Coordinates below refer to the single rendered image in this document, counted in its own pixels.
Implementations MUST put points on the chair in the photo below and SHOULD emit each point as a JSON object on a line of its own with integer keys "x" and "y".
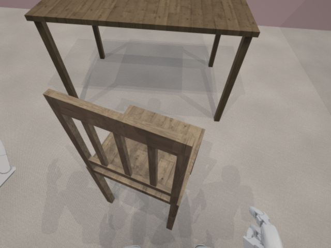
{"x": 146, "y": 151}

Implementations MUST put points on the robot right hand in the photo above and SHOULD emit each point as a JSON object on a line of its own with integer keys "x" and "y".
{"x": 266, "y": 237}

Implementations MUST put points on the robot left hand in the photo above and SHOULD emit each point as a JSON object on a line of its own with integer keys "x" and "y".
{"x": 6, "y": 170}

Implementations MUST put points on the table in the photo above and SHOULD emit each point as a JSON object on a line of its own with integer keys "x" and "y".
{"x": 219, "y": 17}

